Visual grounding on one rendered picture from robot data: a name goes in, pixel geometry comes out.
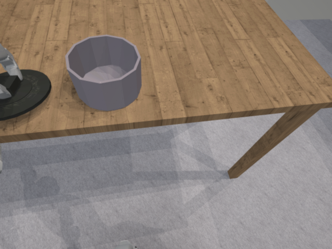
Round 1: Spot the table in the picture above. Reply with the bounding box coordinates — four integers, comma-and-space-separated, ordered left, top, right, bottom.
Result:
0, 0, 332, 179

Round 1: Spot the lid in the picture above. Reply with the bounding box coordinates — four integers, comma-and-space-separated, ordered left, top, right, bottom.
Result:
0, 70, 51, 121

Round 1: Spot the robot left hand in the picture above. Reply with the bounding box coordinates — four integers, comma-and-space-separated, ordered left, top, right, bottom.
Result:
0, 44, 23, 99

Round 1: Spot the knob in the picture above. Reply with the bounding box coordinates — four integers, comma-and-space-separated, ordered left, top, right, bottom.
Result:
0, 75, 21, 94

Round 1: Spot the robot left shin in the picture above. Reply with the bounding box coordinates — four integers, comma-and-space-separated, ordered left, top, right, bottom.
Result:
119, 240, 132, 245

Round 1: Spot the pot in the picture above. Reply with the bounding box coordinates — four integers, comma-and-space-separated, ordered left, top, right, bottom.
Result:
65, 35, 142, 111

